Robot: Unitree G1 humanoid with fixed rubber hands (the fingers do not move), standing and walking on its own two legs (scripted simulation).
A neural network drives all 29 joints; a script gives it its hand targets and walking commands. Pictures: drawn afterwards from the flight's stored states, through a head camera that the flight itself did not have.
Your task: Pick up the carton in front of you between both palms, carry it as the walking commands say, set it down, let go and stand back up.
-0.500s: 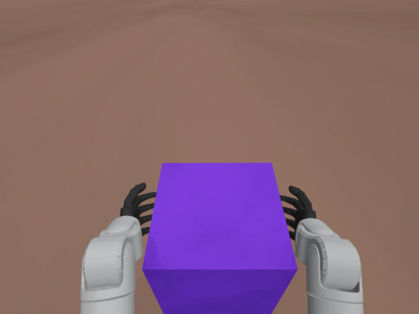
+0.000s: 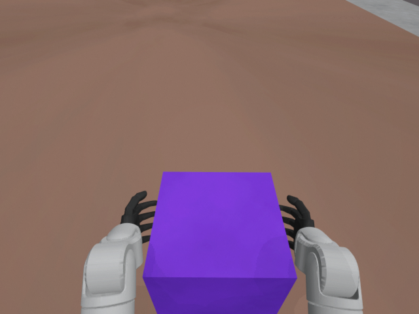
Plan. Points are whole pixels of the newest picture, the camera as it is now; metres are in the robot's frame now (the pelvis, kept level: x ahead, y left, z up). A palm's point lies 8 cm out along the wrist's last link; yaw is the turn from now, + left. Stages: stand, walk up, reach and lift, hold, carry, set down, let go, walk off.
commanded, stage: carry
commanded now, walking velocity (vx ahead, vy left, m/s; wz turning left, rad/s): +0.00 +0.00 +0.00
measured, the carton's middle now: (216, 252) +0.27 -0.01 -0.01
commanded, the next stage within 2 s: none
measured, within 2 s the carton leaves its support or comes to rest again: neither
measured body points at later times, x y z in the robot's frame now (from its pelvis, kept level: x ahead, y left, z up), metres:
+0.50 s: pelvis +0.13 -0.03 -0.02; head +0.12 -0.03 +0.43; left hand +0.40 +0.14 +0.06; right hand +0.42 -0.16 +0.06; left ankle +0.01 +0.09 -0.75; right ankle +0.18 -0.12 -0.75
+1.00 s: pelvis +0.09 -0.01 -0.02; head +0.05 -0.02 +0.43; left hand +0.35 +0.15 +0.06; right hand +0.37 -0.15 +0.06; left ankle +0.01 +0.09 -0.75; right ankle +0.18 -0.12 -0.75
